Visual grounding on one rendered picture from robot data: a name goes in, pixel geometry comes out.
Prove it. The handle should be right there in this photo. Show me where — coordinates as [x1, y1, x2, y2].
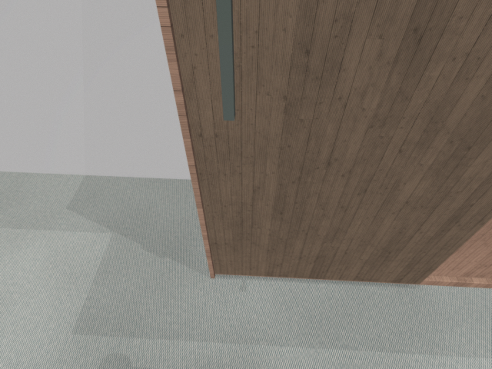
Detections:
[216, 0, 235, 121]

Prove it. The wardrobe door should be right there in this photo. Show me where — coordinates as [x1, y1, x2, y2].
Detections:
[430, 218, 492, 278]
[169, 0, 492, 284]

